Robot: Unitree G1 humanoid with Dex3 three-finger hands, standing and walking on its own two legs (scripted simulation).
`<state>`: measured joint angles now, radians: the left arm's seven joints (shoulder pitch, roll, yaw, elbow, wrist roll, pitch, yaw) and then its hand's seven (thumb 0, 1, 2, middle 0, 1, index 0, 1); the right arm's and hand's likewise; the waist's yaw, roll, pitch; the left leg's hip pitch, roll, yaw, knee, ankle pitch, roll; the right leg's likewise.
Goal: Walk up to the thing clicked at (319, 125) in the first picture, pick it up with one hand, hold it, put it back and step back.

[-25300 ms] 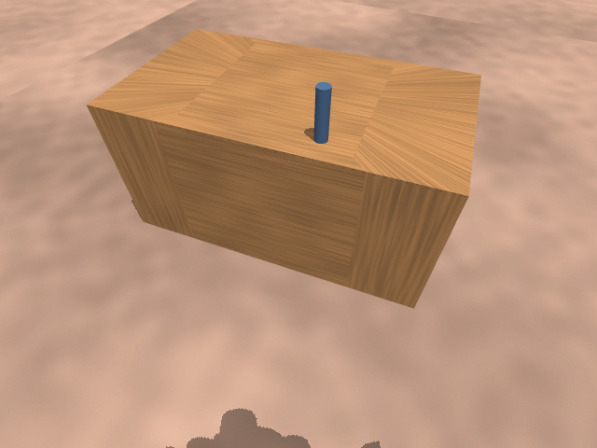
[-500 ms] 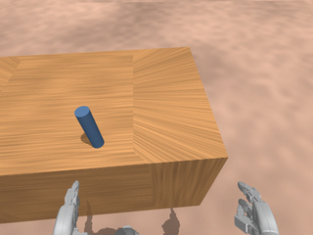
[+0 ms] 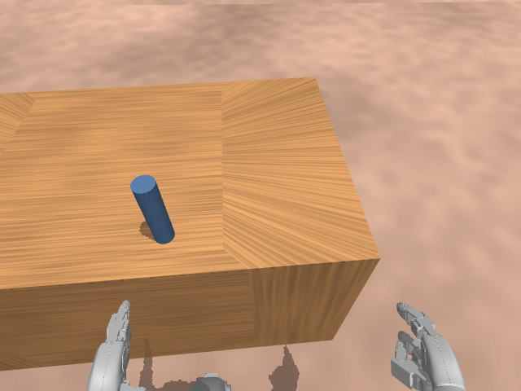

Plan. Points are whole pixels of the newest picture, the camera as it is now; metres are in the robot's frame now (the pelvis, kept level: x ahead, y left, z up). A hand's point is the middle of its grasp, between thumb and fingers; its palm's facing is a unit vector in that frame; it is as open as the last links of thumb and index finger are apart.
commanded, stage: home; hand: left
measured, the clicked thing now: (155, 212) +0.45 +0.22 -0.03
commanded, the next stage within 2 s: stand in 1.12 s
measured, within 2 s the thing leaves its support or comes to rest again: neither
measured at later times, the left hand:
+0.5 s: hand (151, 366) +0.18 +0.18 -0.04, palm faces +0.11 -0.97 -0.23, open 17.5 cm
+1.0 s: hand out of the picture +0.14 +0.22 -0.09, palm faces -0.08 -0.91 -0.40, open 17.5 cm
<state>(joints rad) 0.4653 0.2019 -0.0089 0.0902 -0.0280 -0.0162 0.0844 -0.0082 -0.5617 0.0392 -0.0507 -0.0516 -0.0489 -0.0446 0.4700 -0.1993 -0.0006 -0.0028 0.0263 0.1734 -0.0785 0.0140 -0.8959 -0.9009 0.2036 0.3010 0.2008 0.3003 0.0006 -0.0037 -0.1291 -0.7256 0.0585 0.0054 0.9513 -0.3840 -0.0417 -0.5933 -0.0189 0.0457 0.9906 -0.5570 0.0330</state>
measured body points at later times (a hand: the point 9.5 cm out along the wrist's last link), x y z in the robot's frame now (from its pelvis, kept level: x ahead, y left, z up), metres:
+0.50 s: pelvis +0.00 +0.00 +0.00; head +0.03 +0.00 +0.45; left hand +0.17 +0.23 -0.02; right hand +0.16 -0.22 -0.03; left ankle +0.05 +0.15 -0.68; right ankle -0.03 -0.14 -0.68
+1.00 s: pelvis +0.00 +0.00 +0.01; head +0.02 +0.00 +0.46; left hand +0.15 +0.27 -0.06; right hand +0.14 -0.26 -0.09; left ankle +0.05 +0.15 -0.68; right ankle -0.03 -0.14 -0.68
